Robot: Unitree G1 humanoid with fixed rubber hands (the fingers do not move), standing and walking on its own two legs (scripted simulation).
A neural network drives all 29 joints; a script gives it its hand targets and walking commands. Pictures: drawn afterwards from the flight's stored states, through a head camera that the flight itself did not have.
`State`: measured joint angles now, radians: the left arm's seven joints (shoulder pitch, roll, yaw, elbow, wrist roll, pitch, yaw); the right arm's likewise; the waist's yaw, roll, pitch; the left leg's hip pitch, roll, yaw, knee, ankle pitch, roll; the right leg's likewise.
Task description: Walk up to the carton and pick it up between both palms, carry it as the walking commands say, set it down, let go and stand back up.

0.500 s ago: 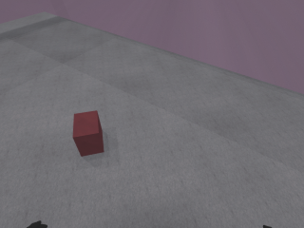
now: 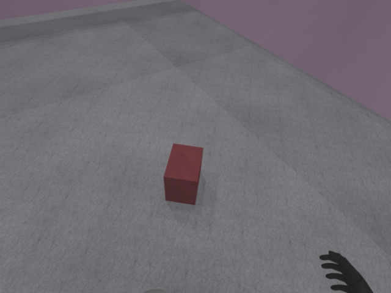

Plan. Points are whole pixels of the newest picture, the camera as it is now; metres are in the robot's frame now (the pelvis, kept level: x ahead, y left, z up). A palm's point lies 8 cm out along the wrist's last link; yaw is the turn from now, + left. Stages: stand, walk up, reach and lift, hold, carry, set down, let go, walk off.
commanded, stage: walk up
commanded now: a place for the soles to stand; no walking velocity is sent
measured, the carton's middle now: (184, 174) +0.83 +0.06 -0.62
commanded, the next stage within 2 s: none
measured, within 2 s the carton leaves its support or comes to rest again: neither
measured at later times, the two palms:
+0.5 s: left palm (58, 230) +0.25 +0.29 -0.01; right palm (337, 223) +0.32 -0.34 -0.07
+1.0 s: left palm (70, 181) +0.40 +0.34 -0.07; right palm (298, 157) +0.49 -0.27 -0.03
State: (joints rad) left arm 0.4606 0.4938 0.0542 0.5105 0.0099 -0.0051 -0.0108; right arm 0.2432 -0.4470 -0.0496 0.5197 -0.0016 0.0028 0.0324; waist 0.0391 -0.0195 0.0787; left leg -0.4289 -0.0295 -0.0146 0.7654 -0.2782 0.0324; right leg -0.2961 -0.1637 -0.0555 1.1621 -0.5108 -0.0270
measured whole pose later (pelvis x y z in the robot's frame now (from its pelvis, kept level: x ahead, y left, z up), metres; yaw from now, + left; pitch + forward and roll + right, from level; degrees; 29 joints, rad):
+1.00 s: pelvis +0.33 +0.03 +0.02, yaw +4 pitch -4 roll +0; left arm 0.38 0.44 0.02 0.59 -0.02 -0.01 0.01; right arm 0.22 -0.44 -0.03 0.59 0.00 0.01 0.01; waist -0.01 -0.03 0.09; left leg -0.30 0.02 0.06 0.64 -0.27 0.02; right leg -0.33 -0.04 0.01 0.75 -0.37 0.00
